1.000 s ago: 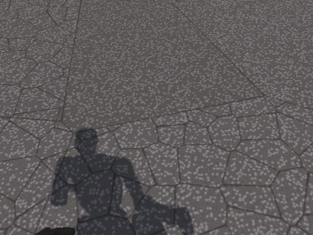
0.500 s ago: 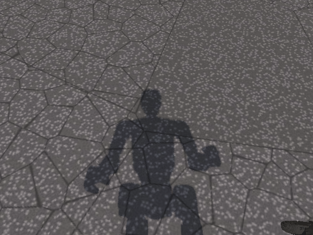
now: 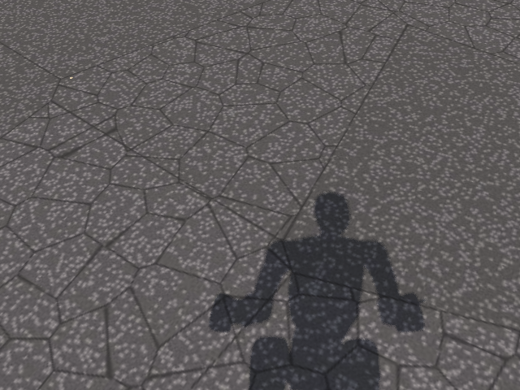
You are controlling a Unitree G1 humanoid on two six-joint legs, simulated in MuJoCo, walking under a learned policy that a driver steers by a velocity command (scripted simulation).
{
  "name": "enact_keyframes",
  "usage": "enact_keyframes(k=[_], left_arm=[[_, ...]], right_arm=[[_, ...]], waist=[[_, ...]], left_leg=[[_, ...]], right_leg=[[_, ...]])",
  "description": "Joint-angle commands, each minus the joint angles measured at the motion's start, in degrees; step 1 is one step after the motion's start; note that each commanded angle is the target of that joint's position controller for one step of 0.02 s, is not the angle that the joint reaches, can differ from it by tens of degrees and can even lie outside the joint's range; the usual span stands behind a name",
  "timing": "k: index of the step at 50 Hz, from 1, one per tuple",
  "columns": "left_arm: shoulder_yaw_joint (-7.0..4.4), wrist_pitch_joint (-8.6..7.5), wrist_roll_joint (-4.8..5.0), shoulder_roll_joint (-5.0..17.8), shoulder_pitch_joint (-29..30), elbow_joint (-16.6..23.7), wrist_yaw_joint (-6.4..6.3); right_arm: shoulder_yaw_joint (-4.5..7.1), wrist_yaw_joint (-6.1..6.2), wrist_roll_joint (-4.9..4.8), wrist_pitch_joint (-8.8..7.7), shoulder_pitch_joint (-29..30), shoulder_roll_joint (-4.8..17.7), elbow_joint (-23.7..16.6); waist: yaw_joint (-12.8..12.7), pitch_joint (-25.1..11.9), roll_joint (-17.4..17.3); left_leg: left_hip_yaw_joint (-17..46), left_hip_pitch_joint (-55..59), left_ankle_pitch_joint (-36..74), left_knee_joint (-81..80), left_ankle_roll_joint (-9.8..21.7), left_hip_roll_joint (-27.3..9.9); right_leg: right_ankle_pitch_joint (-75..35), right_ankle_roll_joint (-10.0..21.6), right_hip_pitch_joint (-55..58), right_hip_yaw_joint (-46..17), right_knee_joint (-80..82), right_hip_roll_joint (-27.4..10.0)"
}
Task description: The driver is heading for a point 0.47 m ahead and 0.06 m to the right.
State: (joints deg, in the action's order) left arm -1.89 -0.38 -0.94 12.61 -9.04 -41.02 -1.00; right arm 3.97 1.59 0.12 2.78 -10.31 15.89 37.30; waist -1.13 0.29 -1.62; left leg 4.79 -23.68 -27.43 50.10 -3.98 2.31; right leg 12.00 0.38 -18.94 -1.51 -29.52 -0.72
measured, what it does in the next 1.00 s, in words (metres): steps on the spot: left foot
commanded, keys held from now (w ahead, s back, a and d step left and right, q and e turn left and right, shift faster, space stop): no key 0.80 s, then w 0.20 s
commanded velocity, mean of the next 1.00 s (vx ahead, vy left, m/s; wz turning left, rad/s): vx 0.04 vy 0.00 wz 0.03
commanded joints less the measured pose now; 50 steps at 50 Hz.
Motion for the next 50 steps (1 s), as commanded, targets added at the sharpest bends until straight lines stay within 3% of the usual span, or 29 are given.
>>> enact_keyframes(k=[1,3,4,5,6,7,8,12,24,40,41,42,44,45,46,47,48,50], left_arm=[[-2.15,0.09,0.41,7.7,2.7,3.2,-0.01],[-1.97,0.28,1.06,7.4,1.8,2.6,0.16],[-1.81,-0.03,1.22,7.0,-0.1,2.0,0.29],[-1.56,-0.63,0.8,6.5,-1.1,1.8,0.58],[-1.55,-1.46,-0.07,6.3,-3.2,2.0,1.09],[-1.28,-1.77,-0.57,5.6,-1.1,1.8,1.19],[-1.49,-1.71,-0.61,6.5,1.5,1.8,1.12],[-1.65,-0.83,-0.07,5.8,1.0,0.8,0.14],[-2.16,-0.57,0.44,5.4,-1.8,-5.1,-0.85],[-2.37,0.25,0.96,5.0,-3.7,-13.5,-1.97],[-2.21,0.38,0.97,4.3,-4.8,-14.5,-1.99],[-2.33,0.49,1.34,4.4,-5.0,-15.0,-2.08],[-2.42,-0.15,1.77,4.6,-3.2,-14.4,-2.08],[-2.16,-1.14,2.04,3.5,-1.5,-13.5,-1.72],[-1.9,-2.24,2.3,2.6,-0.8,-12.9,-1.17],[-1.96,-3.24,2.65,2.9,-0.9,-12.8,-0.57],[-1.91,-4.09,3.06,2.7,-2.1,-13.1,0.02],[-2.36,-5.09,2.98,2.6,-11.5,-17.2,0.73]], right_arm=[[0.14,-0.24,-0.33,-0.64,-0.4,0.5,-2.8],[0.41,-0.48,-0.48,-0.78,-2.3,0.9,-1.3],[0.47,-0.57,0.04,-0.8,-2.1,1.8,-1.1],[0.77,-0.4,0.8,-0.81,-1.9,4.1,-1.9],[1.59,-0.16,0.97,-0.68,-1.1,7.7,-1.7],[1.26,-0.59,1.02,-0.84,-1.1,4.9,-0.9],[0.51,-0.87,1.27,-1.17,-0.4,2.4,-1.0],[0.17,-0.48,1.04,-2.67,-1.2,2.4,0.3],[-0.39,0.05,0.54,-3.41,-3.9,0.6,4.3],[-0.49,0.7,0.11,-3.55,-6.7,0.0,12.6],[-0.53,0.78,0.07,-3.43,-7.9,-0.3,13.7],[-0.15,0.93,-0.32,-3.19,-8.6,0.8,14.2],[0.62,1.13,-1.02,-3.28,-9.8,3.7,14.1],[1.04,1.08,-1.4,-3.84,-11.5,5.3,14.5],[1.56,1.0,-1.81,-4.5,-11.4,6.9,14.8],[1.48,0.96,-1.96,-5.07,-9.9,6.7,14.5],[1.21,0.81,-1.98,-5.49,-7.6,5.9,14.1],[0.66,0.31,-2.41,-5.5,-2.5,4.3,13.1]], waist=[[0.6,-5.7,12.4],[1.7,-6.1,12.4],[1.3,-5.9,11.5],[0.7,-6.5,8.2],[-2.3,-6.1,0.3],[-1.0,-5.6,-3.8],[0.0,-3.4,-2.6],[-0.1,-0.1,-2.6],[0.3,0.4,0.9],[0.3,1.4,1.3],[0.4,0.3,0.8],[0.7,1.3,-0.2],[2.1,5.8,-4.2],[3.0,7.5,-7.8],[3.1,9.4,-10.5],[2.3,10.7,-10.6],[0.9,11.3,-10.2],[-4.1,8.4,-6.3]], left_leg=[[-2.7,4.2,3.1,-10.8,-0.8,-1.5],[-4.3,10.4,13.5,-24.6,0.3,-0.9],[-3.1,13.7,17.7,-27.7,1.4,-1.4],[0.7,17.3,22.8,-27.1,2.9,-4.9],[3.2,16.7,25.2,-23.4,5.5,-7.6],[3.2,10.7,15.7,-24.6,7.0,-6.9],[3.3,7.9,11.1,-26.1,6.9,-6.3],[2.5,5.2,11.5,-26.5,5.2,-5.5],[1.3,6.6,14.1,-25.7,5.3,-4.1],[-0.8,8.3,17.4,-26.4,4.7,-2.9],[-1.1,8.8,11.4,-27.3,5.0,-2.5],[-0.5,8.1,1.0,-28.2,6.1,-2.4],[6.5,6.0,-17.9,-33.0,10.1,-6.8],[13.3,6.9,-22.8,-37.0,12.8,-11.5],[19.8,5.8,-23.5,-39.7,15.7,-16.1],[22.3,5.0,-21.0,-40.7,17.1,-18.2],[21.0,5.0,-17.0,-39.7,16.7,-18.1],[11.5,-0.6,-8.1,-32.9,12.6,-12.0]], right_leg=[[-18.1,9.9,7.5,-9.1,7.0,-9.2],[-15.3,9.1,7.4,-8.8,5.4,-8.5],[-12.6,7.2,6.0,-9.0,5.3,-8.1],[-7.7,4.3,3.2,-8.5,4.3,-7.3],[-2.4,1.6,1.0,-4.4,3.2,-3.4],[1.0,-0.8,4.7,-1.0,2.6,-1.3],[0.6,-1.8,5.7,-0.6,1.7,-1.1],[-1.9,-1.1,6.1,-0.9,1.1,-1.4],[-4.4,-2.1,7.2,-0.9,1.4,-1.5],[-6.2,-1.8,8.3,-0.6,2.6,-1.3],[-0.7,-1.6,8.7,0.6,2.4,-0.3],[8.3,-1.3,7.0,2.5,0.4,1.5],[19.9,-0.3,-0.7,4.5,-5.3,3.2],[17.6,0.0,-4.4,5.6,-10.4,3.4],[13.8,0.8,-5.6,4.3,-14.9,1.9],[13.2,2.0,-6.6,2.6,-15.9,0.0],[14.3,3.3,-5.5,2.2,-12.8,-0.8],[7.9,4.3,11.3,4.3,0.9,1.3]])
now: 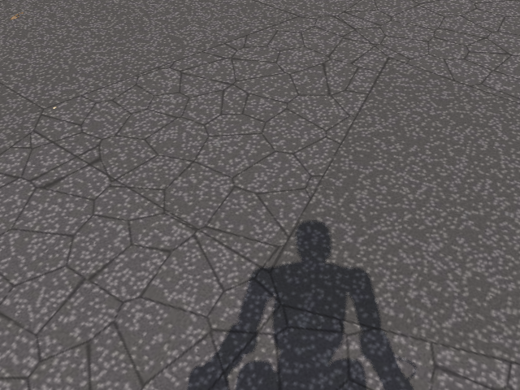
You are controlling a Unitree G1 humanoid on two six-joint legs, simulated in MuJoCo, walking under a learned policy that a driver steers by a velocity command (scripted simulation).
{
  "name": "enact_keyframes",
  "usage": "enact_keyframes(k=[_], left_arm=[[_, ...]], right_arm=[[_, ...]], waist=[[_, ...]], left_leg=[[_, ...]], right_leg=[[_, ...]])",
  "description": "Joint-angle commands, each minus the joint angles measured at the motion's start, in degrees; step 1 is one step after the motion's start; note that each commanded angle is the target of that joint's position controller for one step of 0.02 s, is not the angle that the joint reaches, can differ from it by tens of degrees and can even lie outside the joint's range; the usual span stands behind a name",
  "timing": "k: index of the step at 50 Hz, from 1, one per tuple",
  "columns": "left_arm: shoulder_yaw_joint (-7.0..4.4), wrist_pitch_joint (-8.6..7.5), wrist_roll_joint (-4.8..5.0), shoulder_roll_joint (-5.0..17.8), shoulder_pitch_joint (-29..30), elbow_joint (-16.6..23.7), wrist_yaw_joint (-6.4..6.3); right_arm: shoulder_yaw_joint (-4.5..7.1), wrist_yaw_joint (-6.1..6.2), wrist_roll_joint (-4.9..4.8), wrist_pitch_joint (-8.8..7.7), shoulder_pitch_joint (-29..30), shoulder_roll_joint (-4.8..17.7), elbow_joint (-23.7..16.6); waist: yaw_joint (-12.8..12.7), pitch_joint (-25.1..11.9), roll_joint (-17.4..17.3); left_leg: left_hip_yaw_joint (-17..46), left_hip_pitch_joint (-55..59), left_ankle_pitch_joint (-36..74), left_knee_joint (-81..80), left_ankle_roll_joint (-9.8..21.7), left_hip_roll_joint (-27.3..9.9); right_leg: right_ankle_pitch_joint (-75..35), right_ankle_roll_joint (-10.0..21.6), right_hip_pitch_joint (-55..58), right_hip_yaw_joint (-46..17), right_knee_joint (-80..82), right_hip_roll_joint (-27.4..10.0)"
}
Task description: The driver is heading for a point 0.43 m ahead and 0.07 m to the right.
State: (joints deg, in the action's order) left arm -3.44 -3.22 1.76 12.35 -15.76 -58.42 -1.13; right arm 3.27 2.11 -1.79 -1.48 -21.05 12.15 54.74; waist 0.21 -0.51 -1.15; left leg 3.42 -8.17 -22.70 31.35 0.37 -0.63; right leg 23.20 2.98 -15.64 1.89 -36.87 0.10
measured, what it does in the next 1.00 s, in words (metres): walks ahead: left foot, then right foot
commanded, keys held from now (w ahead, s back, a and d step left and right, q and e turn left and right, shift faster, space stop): w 0.06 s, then no key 0.36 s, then w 0.34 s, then no key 0.24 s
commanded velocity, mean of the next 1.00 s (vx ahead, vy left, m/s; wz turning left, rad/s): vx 0.23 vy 0.00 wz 0.00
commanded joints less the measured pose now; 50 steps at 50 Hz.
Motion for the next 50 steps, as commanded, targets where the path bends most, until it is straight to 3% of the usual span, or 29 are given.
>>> enact_keyframes(k=[1,2,3,4,6,7,9,12,14,18,20,21,22,23,24,25,27,29,32,36,39,40,41,42,43,44,45,47,50], left_arm=[[-1.57,-2.37,-0.47,4.7,-10.6,-2.2,1.04],[-3.08,-2.51,-0.57,11.0,-17.4,-3.2,1.06],[-2.73,-3.14,-1.62,12.5,-19.2,-3.4,1.94],[-1.34,-3.55,-1.87,9.0,-12.3,-1.5,1.84],[-0.35,-3.36,-1.68,6.7,-5.8,0.9,1.64],[0.13,-2.98,-1.5,5.7,-5.2,1.0,1.51],[1.01,-1.83,-2.03,3.8,-7.6,-0.2,0.92],[1.29,-0.69,-2.56,5.9,-7.2,-0.3,-0.42],[0.89,-0.23,-2.38,8.1,-7.7,-0.7,-0.72],[0.75,-0.08,-1.07,7.7,-4.8,-1.1,-0.46],[0.63,-0.16,-1.17,7.6,-5.9,-1.8,-0.16],[0.89,-0.52,-2.69,6.5,-8.3,-1.6,-0.02],[2.27,-0.14,-2.57,1.2,-14.7,-3.1,-0.19],[1.95,0.44,-1.76,3.2,-9.6,-2.0,-0.26],[0.94,0.65,-0.44,6.1,-5.4,-0.1,-0.04],[0.5,0.73,0.33,6.7,-2.5,0.9,-0.02],[-0.56,0.52,-0.43,7.2,-0.4,1.9,-0.42],[-0.78,-0.05,-1.13,5.3,-2.5,0.8,-0.61],[-0.68,-0.53,-1.43,4.1,-0.7,0.8,-0.56],[-0.64,-0.54,-1.3,5.4,2.2,1.6,0.02],[-0.87,-0.51,-1.42,5.4,-1.9,-0.4,0.15],[-0.9,-0.5,-1.44,5.4,-4.7,-1.4,0.06],[-1.21,-0.73,-2.02,7.9,-8.1,-1.8,-0.22],[-2.33,-0.44,-2.13,14.6,-9.3,-1.1,-0.36],[-2.2,-1.07,-3.3,14.5,-10.3,-1.7,-0.12],[-1.17,-1.82,-3.15,10.9,-6.5,-0.3,0.05],[-0.62,-2.08,-2.65,9.1,-3.0,0.8,0.25],[-0.08,-1.97,-2.1,7.9,-0.3,1.7,0.14],[1.13,-1.76,-3.03,5.1,-1.8,0.2,-0.23]], right_arm=[[0.79,-0.32,-0.09,-1.53,9.3,6.0,-4.9],[-0.07,-0.25,0.33,-2.22,9.9,2.5,-6.5],[0.55,-0.13,-0.71,-3.19,10.7,4.2,-8.1],[1.0,-0.33,-1.26,-3.73,9.8,6.2,-7.5],[1.15,-0.73,-0.09,-3.98,7.3,5.7,-4.8],[1.68,-0.76,0.65,-3.75,8.1,6.6,-4.7],[1.45,-1.33,0.87,-2.97,9.0,4.2,-4.4],[0.07,-1.46,0.8,-1.95,14.7,0.8,-5.9],[-0.16,-1.49,0.84,-1.37,17.0,1.6,-6.3],[0.33,-1.65,1.18,-0.96,16.6,4.9,-5.5],[1.55,-1.24,2.2,-1.33,12.1,8.3,-3.6],[2.39,-0.91,2.52,-1.36,8.5,12.1,-2.9],[2.36,-0.86,2.15,-0.64,4.8,11.4,-1.3],[2.4,-1.25,0.69,-0.03,1.0,10.3,-0.3],[2.3,-1.56,0.27,-0.42,1.8,11.0,0.1],[1.98,-1.61,0.73,-1.09,6.6,10.6,-1.3],[1.41,-1.57,1.3,-2.41,13.3,8.7,-2.3],[1.26,-1.57,1.59,-2.72,13.8,7.7,-1.9],[1.89,-0.95,1.19,-2.88,13.2,9.9,-1.9],[2.57,-0.71,-0.05,-2.55,11.2,12.2,-1.4],[2.03,-0.75,-0.46,-1.73,11.4,10.6,-1.3],[1.27,-0.81,-0.05,-1.48,11.7,8.2,-1.4],[0.02,-0.98,0.65,-1.49,11.9,4.0,-2.0],[-0.3,-0.72,1.66,-2.11,11.5,2.3,-3.6],[0.37,-0.59,1.6,-2.59,12.0,5.9,-3.7],[1.02,-0.79,0.99,-2.58,11.4,8.4,-3.2],[1.31,-0.96,0.95,-2.26,10.4,8.7,-1.9],[1.58,-0.6,1.55,-1.79,11.3,8.0,-1.1],[0.58,-0.81,1.64,-1.33,12.3,3.5,-0.3]], waist=[[-7.1,6.4,-0.9],[-8.4,3.0,14.9],[-7.8,3.0,19.3],[-4.4,7.4,11.4],[-1.5,6.9,5.9],[-1.3,6.0,5.8],[-1.4,3.1,7.3],[-1.6,2.2,6.7],[-2.2,1.2,7.9],[-0.2,1.5,7.4],[2.1,-0.6,3.6],[1.4,-5.8,-1.2],[0.3,-13.7,-9.2],[4.3,-12.8,-11.2],[4.4,-8.7,-8.9],[3.0,-4.3,-5.9],[-0.5,1.2,-6.2],[-1.9,0.3,-6.4],[-2.1,-0.5,-5.9],[-2.1,-0.5,-5.6],[-4.6,0.1,-2.8],[-5.7,1.0,-0.6],[-5.8,0.5,8.3],[-4.3,1.6,18.9],[-4.6,1.7,17.2],[-2.6,2.5,11.9],[-1.1,2.1,9.8],[-0.3,1.7,8.2],[0.6,-1.8,7.0]], left_leg=[[6.5,-19.7,-4.3,-3.4,5.6,-4.6],[-3.3,-28.2,-1.2,16.9,1.3,2.6],[0.2,-35.8,-9.9,29.6,1.3,4.4],[2.9,-38.6,-7.2,36.1,2.2,0.5],[1.2,-35.8,1.8,34.8,3.0,-2.8],[-0.1,-33.8,4.4,31.6,2.5,-3.8],[-3.1,-28.9,7.9,26.3,1.0,-2.7],[-4.9,-22.6,13.2,12.5,-0.8,-1.3],[-5.7,-17.5,16.0,7.1,-1.1,-0.1],[-4.2,-11.1,19.8,0.1,1.5,0.2],[-2.9,-1.4,33.4,-7.4,4.1,-0.1],[2.9,9.7,54.1,-3.1,6.9,-6.3],[11.7,20.2,49.3,-2.5,15.0,-14.4],[22.2,19.2,30.3,-10.5,18.8,-18.8],[26.1,15.0,6.3,-15.9,18.3,-19.1],[24.9,8.7,-8.7,-19.3,16.2,-17.7],[19.7,-3.4,-9.3,-24.1,12.3,-15.0],[13.6,-8.1,-4.9,-25.3,11.0,-12.0],[9.0,-11.6,-2.3,-26.2,11.7,-10.6],[9.0,-12.7,-5.9,-25.6,12.0,-12.1],[6.7,-17.5,-9.2,-19.7,9.8,-9.7],[4.5,-18.8,-7.5,-14.0,8.2,-7.2],[-1.4,-22.9,-2.9,1.3,4.8,-1.8],[-7.6,-35.0,-6.7,14.3,2.0,4.4],[-2.5,-37.3,-9.3,24.0,2.2,1.8],[0.0,-37.7,-4.7,27.6,2.5,-0.6],[-0.1,-36.3,-0.8,27.7,2.3,-1.8],[-0.9,-32.8,5.6,24.1,1.2,-2.9],[-2.6,-23.2,12.6,15.1,-0.6,-2.1]], right_leg=[[-5.3,1.7,16.0,-4.8,11.3,-2.0],[3.9,7.2,23.2,-26.1,22.2,-13.8],[9.2,13.9,23.2,-46.0,29.4,-22.6],[3.4,13.5,19.6,-41.8,27.9,-22.9],[-17.2,8.9,16.9,-25.1,25.5,-17.0],[-30.0,7.0,17.0,-18.8,24.7,-15.1],[-45.1,5.6,16.4,-10.5,23.0,-11.4],[-51.2,5.4,12.7,-4.8,21.8,-9.2],[-50.9,5.9,10.4,-4.4,21.1,-9.7],[-48.0,5.7,9.5,-6.4,17.7,-11.5],[-45.5,2.7,8.7,-5.7,11.3,-7.9],[-32.9,0.2,3.5,-3.7,4.8,-4.3],[-9.3,-2.5,-3.8,-0.9,-4.9,-0.4],[12.9,-4.0,-10.4,-0.4,-17.3,2.6],[16.5,-3.7,-17.1,-2.8,-27.8,1.5],[11.9,-2.8,-20.0,-3.6,-30.6,-1.0],[4.1,-2.0,-17.3,-4.0,-26.3,-4.1],[0.2,-1.6,-11.8,-2.7,-21.1,-4.4],[-3.8,-1.4,-6.5,-0.9,-10.3,-3.7],[-7.4,-1.5,-2.2,0.8,-0.3,-2.7],[-8.8,-0.4,6.2,2.7,6.5,-0.7],[-7.4,0.3,8.5,1.3,11.0,-1.3],[-2.6,2.3,12.1,-11.4,19.0,-10.3],[-1.7,7.9,16.4,-27.8,25.4,-20.0],[0.0,13.2,13.8,-35.0,26.9,-24.4],[-2.9,11.9,12.1,-31.1,26.0,-21.9],[-7.1,9.2,11.3,-24.8,25.7,-18.5],[-21.1,6.3,10.0,-16.8,25.8,-15.3],[-44.3,5.1,8.2,-6.1,21.7,-10.6]])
